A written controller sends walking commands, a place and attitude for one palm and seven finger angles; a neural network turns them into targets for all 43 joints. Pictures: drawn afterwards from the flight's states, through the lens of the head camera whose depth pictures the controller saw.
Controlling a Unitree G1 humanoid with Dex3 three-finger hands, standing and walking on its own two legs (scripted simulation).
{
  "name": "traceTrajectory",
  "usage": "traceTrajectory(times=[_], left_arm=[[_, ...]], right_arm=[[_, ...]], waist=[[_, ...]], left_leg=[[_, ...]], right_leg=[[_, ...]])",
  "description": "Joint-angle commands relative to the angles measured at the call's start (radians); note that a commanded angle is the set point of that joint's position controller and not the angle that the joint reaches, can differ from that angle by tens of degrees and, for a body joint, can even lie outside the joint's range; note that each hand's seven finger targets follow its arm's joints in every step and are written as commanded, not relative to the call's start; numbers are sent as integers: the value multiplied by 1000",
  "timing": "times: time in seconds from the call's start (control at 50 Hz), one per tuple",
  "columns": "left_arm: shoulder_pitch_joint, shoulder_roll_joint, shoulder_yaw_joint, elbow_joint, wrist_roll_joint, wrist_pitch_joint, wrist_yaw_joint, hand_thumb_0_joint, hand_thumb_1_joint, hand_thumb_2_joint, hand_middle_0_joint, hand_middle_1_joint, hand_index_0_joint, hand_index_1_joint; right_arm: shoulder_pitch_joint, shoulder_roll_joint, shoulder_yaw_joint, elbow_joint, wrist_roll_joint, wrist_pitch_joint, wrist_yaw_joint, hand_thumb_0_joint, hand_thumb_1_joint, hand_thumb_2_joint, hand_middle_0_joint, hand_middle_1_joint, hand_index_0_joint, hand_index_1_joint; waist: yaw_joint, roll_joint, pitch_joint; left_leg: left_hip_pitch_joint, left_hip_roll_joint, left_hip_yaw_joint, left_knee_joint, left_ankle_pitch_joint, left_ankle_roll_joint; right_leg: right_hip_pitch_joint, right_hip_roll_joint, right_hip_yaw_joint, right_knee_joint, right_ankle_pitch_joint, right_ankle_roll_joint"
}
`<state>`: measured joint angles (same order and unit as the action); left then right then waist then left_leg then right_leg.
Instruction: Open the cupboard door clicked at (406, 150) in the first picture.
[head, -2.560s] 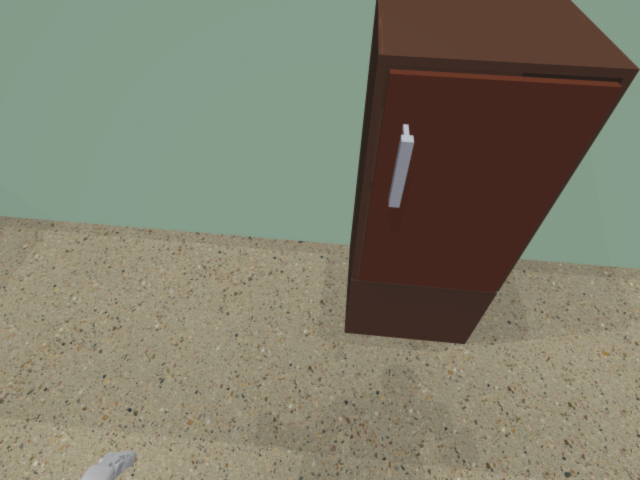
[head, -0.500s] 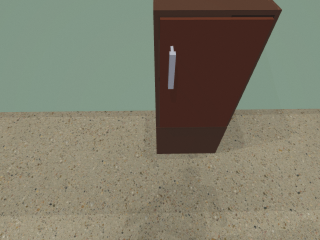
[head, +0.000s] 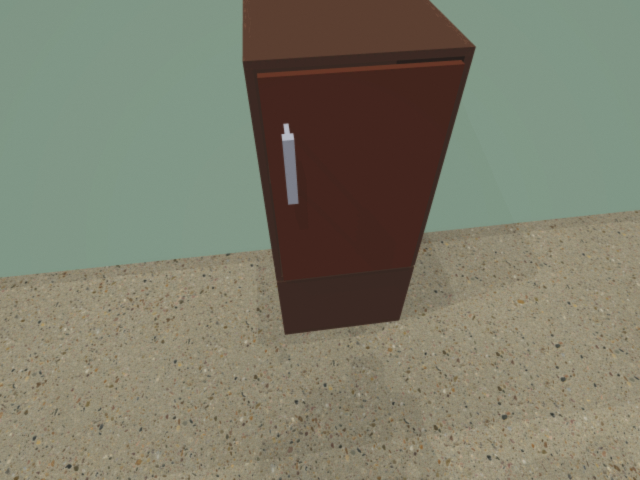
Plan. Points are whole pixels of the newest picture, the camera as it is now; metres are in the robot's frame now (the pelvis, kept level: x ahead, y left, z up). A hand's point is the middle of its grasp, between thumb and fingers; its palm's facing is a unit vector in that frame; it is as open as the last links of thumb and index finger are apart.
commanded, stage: turn to face it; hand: left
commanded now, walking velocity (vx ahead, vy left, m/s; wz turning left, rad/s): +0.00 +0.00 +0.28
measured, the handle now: (289, 164) +0.68 +0.10 +0.00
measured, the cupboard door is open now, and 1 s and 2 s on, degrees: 0 0 0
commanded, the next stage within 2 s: take the last steps up to it in 0.24 s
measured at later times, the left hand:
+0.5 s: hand out of the picture -0.02 +0.22 -0.18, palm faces +0.12 -0.97 -0.21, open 7.4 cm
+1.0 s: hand out of the picture +0.07 +0.10 -0.17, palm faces +0.14 -0.98 -0.14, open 7.3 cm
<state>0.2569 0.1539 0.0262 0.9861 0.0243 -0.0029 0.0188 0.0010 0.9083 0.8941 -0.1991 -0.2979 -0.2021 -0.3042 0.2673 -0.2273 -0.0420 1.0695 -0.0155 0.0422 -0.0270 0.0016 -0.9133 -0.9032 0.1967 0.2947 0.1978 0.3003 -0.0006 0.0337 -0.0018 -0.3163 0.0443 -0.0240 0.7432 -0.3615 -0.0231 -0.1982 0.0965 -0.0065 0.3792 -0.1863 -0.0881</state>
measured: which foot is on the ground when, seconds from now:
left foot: up 0.00-0.06, down 0.08-0.74, up 0.76-1.00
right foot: down 0.00-1.00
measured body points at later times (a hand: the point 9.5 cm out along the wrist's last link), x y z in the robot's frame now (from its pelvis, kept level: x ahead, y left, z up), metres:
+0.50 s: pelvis +0.01 +0.04 +0.00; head +0.02 +0.04 +0.45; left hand -0.03 +0.27 -0.16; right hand +0.05 -0.18 -0.16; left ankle -0.02 +0.13 -0.74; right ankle +0.01 -0.07 -0.74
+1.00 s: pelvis +0.12 -0.03 +0.00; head +0.14 -0.04 +0.45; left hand +0.06 +0.16 -0.16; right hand +0.16 -0.26 -0.17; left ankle +0.13 +0.10 -0.70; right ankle +0.07 -0.09 -0.74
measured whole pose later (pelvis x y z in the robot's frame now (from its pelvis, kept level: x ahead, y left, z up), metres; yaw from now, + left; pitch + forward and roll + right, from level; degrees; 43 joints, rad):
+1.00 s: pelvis +0.12 -0.03 +0.00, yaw +5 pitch +0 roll +0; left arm 0.36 0.07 0.00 1.11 0.02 -0.03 0.03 0.00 0.91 0.89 -0.20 -0.30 -0.20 -0.30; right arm 0.23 -0.18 -0.04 1.10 -0.01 0.01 -0.04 0.00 -0.91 -0.90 0.20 0.29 0.20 0.30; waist 0.01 0.03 0.04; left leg -0.46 0.06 0.05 0.90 -0.32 -0.01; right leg -0.09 0.08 -0.11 0.37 -0.29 -0.10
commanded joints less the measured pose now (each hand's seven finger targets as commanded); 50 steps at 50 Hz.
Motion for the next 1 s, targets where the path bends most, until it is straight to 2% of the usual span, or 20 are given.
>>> traceTrajectory(times=[0.0, 0.04, 0.08, 0.1, 0.12, 0.18, 0.32, 0.4, 0.48, 0.54, 0.6, 0.66, 0.68, 0.72, 0.74, 0.78, 0.82, 0.88, 0.92, 0.98], left_arm=[[57, 170, 38, -3, -9, -11, 15, 0, 900, 900, -200, -300, -200, -300], [45, 142, 34, 2, -19, -6, 15, 0, 900, 900, -200, -300, -200, -300], [55, 110, 26, 5, -19, 0, 13, 0, 900, 900, -200, -300, -200, -300], [49, 103, 24, 11, -18, -2, 11, 0, 900, 900, -200, -300, -200, -300], [43, 105, 23, 24, -17, 2, 13, 0, 900, 900, -200, -300, -200, -300], [44, 109, 19, 37, -14, 2, 13, 0, 900, 900, -200, -300, -200, -300], [61, 115, 22, 48, -8, -2, 19, 0, 900, 900, -200, -300, -200, -300], [69, 81, 2, 79, -1, -2, 7, 0, 900, 900, -200, -300, -200, -300], [75, 65, 1, 86, 15, 7, -9, 0, 900, 900, -200, -300, -200, -300], [49, 70, 10, 62, 17, 6, -20, 0, 900, 900, -200, -300, -200, -300], [42, 65, 20, 43, 7, -3, -30, 0, 900, 900, -200, -300, -200, -300], [158, 53, 28, 83, 3, -11, -38, 0, 900, 900, -200, -300, -200, -300], [206, 81, 37, 102, 6, -15, -33, 0, 900, 900, -200, -300, -200, -300], [299, 205, 62, 122, 6, -21, -14, 0, 900, 900, -200, -300, -200, -300], [310, 177, 58, 128, -3, -21, -8, 0, 900, 900, -200, -300, -200, -300], [228, 123, 47, 110, -1, -19, -5, 0, 900, 900, -200, -300, -200, -300], [187, 84, 35, 97, 1, -29, 3, 0, 900, 900, -200, -300, -200, -300], [170, 47, 5, 98, -5, -48, 15, 0, 900, 900, -200, -300, -200, -300], [182, 50, 0, 106, -5, -47, 27, 0, 900, 900, -200, -300, -200, -300], [220, 84, 11, 110, -6, -28, 43, 0, 900, 900, -200, -300, -200, -300]], right_arm=[[44, -14, 13, -22, 1, -36, -4, 0, -900, -900, 200, 300, 200, 300], [92, -27, 17, 5, 3, -47, -6, 0, -900, -900, 200, 300, 200, 300], [44, -72, 15, -9, -4, -52, -8, 0, -900, -900, 200, 300, 200, 300], [38, -74, 17, -10, -6, -54, -13, 0, -900, -900, 200, 300, 200, 300], [25, -69, 18, -4, -3, -56, -15, 0, -900, -900, 200, 300, 200, 300], [37, -65, 16, -7, 2, -56, -19, 0, -900, -900, 200, 300, 200, 300], [40, -57, 6, -22, 4, -49, -13, 0, -900, -900, 200, 300, 200, 300], [58, -50, 14, 7, -7, -55, -11, 0, -900, -900, 200, 300, 200, 300], [73, -98, -4, 16, -10, -53, -19, 0, -900, -900, 200, 300, 200, 300], [129, -109, -13, 23, -15, -61, -26, 0, -900, -900, 200, 300, 200, 300], [124, -114, -18, 21, -19, -70, -32, 0, -900, -900, 200, 300, 200, 300], [74, -112, -23, 12, -12, -72, -33, 0, -900, -900, 200, 300, 200, 300], [75, -88, -20, 11, -7, -74, -29, 0, -900, -900, 200, 300, 200, 300], [45, -4, 1, -30, -2, -75, -20, 0, -900, -900, 200, 300, 200, 300], [3, -41, -11, -30, -8, -68, -19, 0, -900, -900, 200, 300, 200, 300], [-25, -19, -15, -23, -8, -66, -13, 0, -900, -900, 200, 300, 200, 300], [-7, 20, -14, -10, -14, -59, -1, 0, -900, -900, 200, 300, 200, 300], [54, 62, 7, 24, -6, -44, -7, 0, -900, -900, 200, 300, 200, 300], [53, 69, 15, 33, 7, -36, -12, 0, -900, -900, 200, 300, 200, 300], [-1, 34, 10, 0, 15, -21, -22, 0, -900, -900, 200, 300, 200, 300]], waist=[[4, -119, 17], [-7, -22, 30], [29, 89, 66], [31, 82, 67], [35, 162, 76], [29, 95, 35], [13, -50, -19], [-7, -55, 19], [-20, 53, 155], [-47, 77, 165], [-39, 80, 118], [23, 38, 29], [42, -24, 14], [83, -353, 14], [89, -249, 66], [53, -103, 155], [20, -10, 147], [-20, -13, 95], [-13, -57, 61], [14, -113, 31]], left_leg=[[77, 9, 12, -243, 70, 12], [167, 40, -46, -372, 213, 33], [72, 147, -163, -421, 273, 86], [51, 147, -162, -421, 317, 91], [29, 148, -176, -452, 337, 98], [65, 135, -169, -422, 436, 108], [46, 73, -132, -342, 363, 83], [79, 80, -175, -440, 0, 95], [85, 179, -323, -574, -242, 164], [199, 247, -377, -557, -45, 231], [245, 252, -313, -478, 267, 236], [132, 161, -151, -331, 284, 147], [14, 105, -82, -245, 200, 109], [-269, -44, 105, 144, -234, 43], [-283, -6, 54, 278, -239, 53], [-315, 37, 50, 394, -132, 49], [-284, 51, 58, 404, -55, 38], [-180, 48, 47, 275, 28, 7], [-148, 26, 61, 151, 51, 1], [-154, -9, 70, 52, 43, 2]], right_leg=[[13, -304, 214, -103, 109, -55], [-64, -243, 144, -34, 36, 6], [-45, -156, 48, 20, -16, 62], [-9, -148, 25, 39, 21, 74], [6, -151, -1, 71, 9, 83], [28, -155, -5, 81, 20, 87], [75, -214, 27, 76, 139, 70], [1, -169, 15, 40, -150, 74], [-163, -112, -40, 190, -191, 79], [-311, -125, -15, 326, -270, 74], [-294, -140, -1, 309, -278, 74], [-3, -111, -62, 59, -56, 76], [142, -152, -6, 13, -5, 64], [290, -443, 384, -147, -39, -76], [204, -440, 394, -180, -79, -113], [107, -405, 329, -195, -79, -148], [63, -367, 211, -182, 43, -129], [45, -328, 80, -116, 531, -61], [108, -306, 39, -66, 799, 10], [201, -328, 59, 11, 1018, 48]])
